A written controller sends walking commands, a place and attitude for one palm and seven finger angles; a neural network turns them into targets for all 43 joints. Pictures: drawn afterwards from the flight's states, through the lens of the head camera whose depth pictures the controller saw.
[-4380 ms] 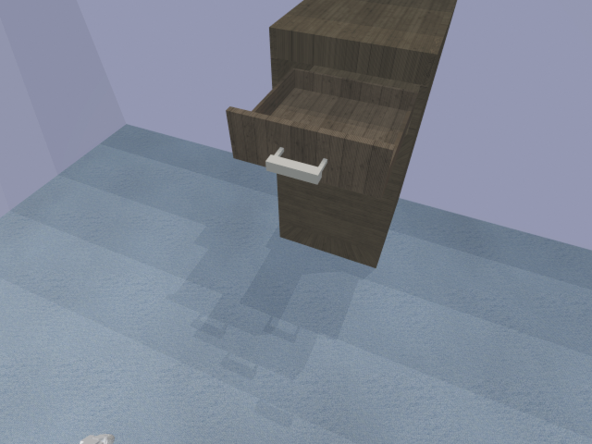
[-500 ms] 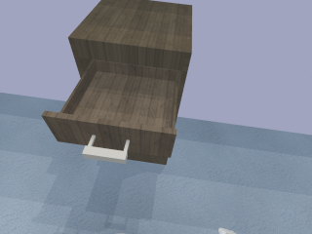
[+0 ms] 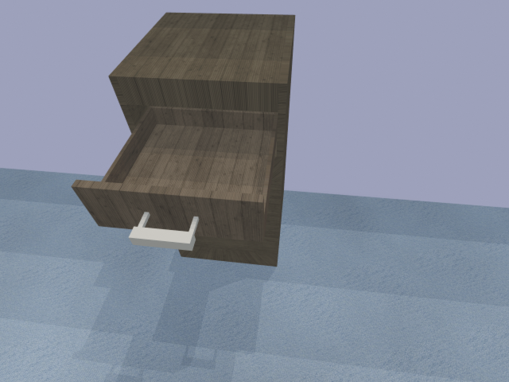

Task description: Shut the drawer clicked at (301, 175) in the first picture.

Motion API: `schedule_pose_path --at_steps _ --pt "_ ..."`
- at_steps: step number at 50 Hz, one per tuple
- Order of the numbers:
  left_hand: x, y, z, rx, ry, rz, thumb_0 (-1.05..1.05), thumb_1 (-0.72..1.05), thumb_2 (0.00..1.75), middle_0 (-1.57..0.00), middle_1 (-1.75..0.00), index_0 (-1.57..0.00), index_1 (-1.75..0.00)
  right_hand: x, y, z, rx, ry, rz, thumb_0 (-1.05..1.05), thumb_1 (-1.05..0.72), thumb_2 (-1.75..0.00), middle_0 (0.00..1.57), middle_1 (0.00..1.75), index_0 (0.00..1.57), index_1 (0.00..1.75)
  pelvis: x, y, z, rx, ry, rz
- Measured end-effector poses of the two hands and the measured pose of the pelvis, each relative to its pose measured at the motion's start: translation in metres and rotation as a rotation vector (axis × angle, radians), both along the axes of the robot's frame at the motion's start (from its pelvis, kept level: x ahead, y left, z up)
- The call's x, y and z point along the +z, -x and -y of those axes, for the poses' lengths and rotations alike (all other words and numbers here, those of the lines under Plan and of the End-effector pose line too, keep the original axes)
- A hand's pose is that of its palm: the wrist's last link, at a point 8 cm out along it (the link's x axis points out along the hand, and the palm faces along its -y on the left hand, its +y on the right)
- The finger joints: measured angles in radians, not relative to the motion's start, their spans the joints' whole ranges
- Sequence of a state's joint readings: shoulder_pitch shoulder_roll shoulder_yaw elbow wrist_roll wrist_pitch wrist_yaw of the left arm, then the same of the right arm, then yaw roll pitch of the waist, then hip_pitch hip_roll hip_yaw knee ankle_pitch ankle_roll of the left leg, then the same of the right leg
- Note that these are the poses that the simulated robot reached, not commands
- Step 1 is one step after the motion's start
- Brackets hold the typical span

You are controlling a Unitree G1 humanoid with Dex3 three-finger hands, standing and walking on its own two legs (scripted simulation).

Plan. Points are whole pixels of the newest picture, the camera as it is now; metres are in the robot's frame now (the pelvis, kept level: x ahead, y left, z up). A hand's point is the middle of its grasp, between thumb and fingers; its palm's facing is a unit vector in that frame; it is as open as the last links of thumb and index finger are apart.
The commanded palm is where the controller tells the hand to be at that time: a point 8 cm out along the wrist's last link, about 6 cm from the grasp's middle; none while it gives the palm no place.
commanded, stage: come to a stop and stand still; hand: left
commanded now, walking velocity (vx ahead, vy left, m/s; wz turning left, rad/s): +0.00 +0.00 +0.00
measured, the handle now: (166, 228) +0.41 +0.23 -0.05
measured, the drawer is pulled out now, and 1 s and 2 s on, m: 0.30 0.30 0.30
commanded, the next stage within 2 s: look again from close up in 0.44 s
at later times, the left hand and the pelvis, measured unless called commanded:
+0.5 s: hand out of the picture -0.03 +0.19 -0.18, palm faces +0.04 -0.99 -0.16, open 7.4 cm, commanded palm none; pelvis -0.01 +0.03 +0.00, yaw -1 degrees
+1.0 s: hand out of the picture +0.01 +0.20 -0.17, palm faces +0.01 -0.97 -0.24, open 7.4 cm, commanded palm none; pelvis +0.00 +0.02 -0.01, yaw -1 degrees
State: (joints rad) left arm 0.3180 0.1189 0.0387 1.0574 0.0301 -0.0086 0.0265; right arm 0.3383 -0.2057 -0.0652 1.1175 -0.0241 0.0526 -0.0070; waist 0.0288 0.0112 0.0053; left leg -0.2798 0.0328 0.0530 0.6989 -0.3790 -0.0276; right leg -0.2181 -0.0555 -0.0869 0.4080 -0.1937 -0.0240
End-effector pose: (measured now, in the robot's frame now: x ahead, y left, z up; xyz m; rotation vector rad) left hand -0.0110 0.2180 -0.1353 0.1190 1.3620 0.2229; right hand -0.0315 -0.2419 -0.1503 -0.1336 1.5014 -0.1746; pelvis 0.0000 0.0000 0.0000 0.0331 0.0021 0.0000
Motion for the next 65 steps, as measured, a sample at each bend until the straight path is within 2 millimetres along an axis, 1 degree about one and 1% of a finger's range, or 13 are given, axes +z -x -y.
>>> schedule_pose_path --at_steps 4,7,13,22,28,31,34,39,44,53,58,65 --pt "-0.01 0.014 -0.013 0.023 0.012 -0.036 0.01 0.91 0.9 -0.21 -0.3 -0.2 -0.3 0.0 0.005 -0.013 0.016 0.019 -0.002 0.01 -0.92 -0.9 0.2 0.3 0.2 0.3 -0.005 0.005 -0.011 0.007 0.023 -0.002" --pt "-0.019 0.021 -0.023 0.026 0.024 -0.07 0.01 0.91 0.9 -0.21 -0.29 -0.2 -0.3 -0.001 0.003 -0.03 0.023 0.021 0.02 0.01 -0.92 -0.9 0.2 0.3 0.2 0.3 -0.008 0.008 -0.019 0.009 0.032 0.005" --pt "-0.021 0.022 -0.031 0.006 0.04 -0.074 0.01 0.91 0.9 -0.2 -0.29 -0.2 -0.3 -0.001 -0.01 -0.063 0.032 -0.02 0.072 0.01 -0.92 -0.9 0.2 0.3 0.2 0.3 -0.005 0.009 -0.027 0.002 0.028 0.02" --pt "-0.02 0.02 -0.028 -0.025 0.055 -0.07 0.0 0.91 0.9 -0.2 -0.29 -0.2 -0.3 -0.002 -0.004 -0.073 0.003 -0.031 0.079 0.02 -0.93 -0.9 0.2 0.3 0.2 0.3 -0.004 0.009 -0.035 -0.01 0.026 0.028" --pt "-0.02 0.02 -0.023 -0.041 0.057 -0.074 0.0 0.91 0.9 -0.2 -0.29 -0.2 -0.3 -0.002 0.003 -0.074 -0.008 -0.038 0.069 0.01 -0.92 -0.9 0.2 0.3 0.2 0.3 -0.004 0.011 -0.034 -0.013 0.029 0.023" --pt "-0.021 0.021 -0.024 -0.063 0.045 -0.068 0.0 0.91 0.9 -0.2 -0.29 -0.2 -0.3 -0.006 0.002 -0.072 -0.001 -0.045 0.095 0.01 -0.92 -0.9 0.2 0.3 0.2 0.3 -0.009 0.014 -0.035 -0.011 0.032 0.015" --pt "-0.019 0.02 -0.029 -0.069 0.031 -0.065 0.0 0.91 0.9 -0.2 -0.29 -0.2 -0.3 -0.011 -0.002 -0.072 0.006 -0.055 0.125 0.0 -0.91 -0.9 0.2 0.3 0.2 0.3 -0.011 0.012 -0.036 -0.009 0.03 0.015" --pt "-0.012 0.01 -0.037 -0.07 -0.005 -0.045 0.0 0.91 0.9 -0.2 -0.29 -0.2 -0.3 -0.016 -0.009 -0.071 0.016 -0.074 0.144 0.01 -0.92 -0.9 0.2 0.3 0.2 0.3 -0.012 0.007 -0.034 -0.012 0.023 0.022" --pt "-0.006 -0.002 -0.038 -0.076 -0.03 -0.024 0.0 0.91 0.9 -0.2 -0.29 -0.2 -0.3 -0.019 -0.013 -0.067 0.023 -0.088 0.138 0.01 -0.92 -0.9 0.2 0.3 0.2 0.3 -0.01 0.003 -0.029 -0.015 0.017 0.023" --pt "-0.005 -0.021 -0.024 -0.082 -0.03 -0.007 0.01 0.92 0.9 -0.2 -0.29 -0.2 -0.3 -0.018 -0.015 -0.05 0.032 -0.082 0.101 0.0 -0.91 -0.9 0.2 0.3 0.2 0.3 -0.009 -0.002 -0.015 -0.013 0.013 0.02" --pt "-0.006 -0.023 -0.017 -0.078 -0.025 -0.013 0.01 0.92 0.9 -0.2 -0.29 -0.2 -0.3 -0.016 -0.017 -0.04 0.035 -0.068 0.084 0.0 -0.91 -0.9 0.2 0.3 0.2 0.3 -0.008 -0.004 -0.008 -0.01 0.014 0.018" --pt "-0.011 -0.021 -0.008 -0.064 -0.007 -0.025 0.01 0.92 0.9 -0.2 -0.29 -0.2 -0.3 -0.016 -0.021 -0.029 0.048 -0.055 0.065 0.0 -0.91 -0.9 0.2 0.3 0.2 0.3 -0.011 -0.01 -0.002 -0.006 0.02 0.016"
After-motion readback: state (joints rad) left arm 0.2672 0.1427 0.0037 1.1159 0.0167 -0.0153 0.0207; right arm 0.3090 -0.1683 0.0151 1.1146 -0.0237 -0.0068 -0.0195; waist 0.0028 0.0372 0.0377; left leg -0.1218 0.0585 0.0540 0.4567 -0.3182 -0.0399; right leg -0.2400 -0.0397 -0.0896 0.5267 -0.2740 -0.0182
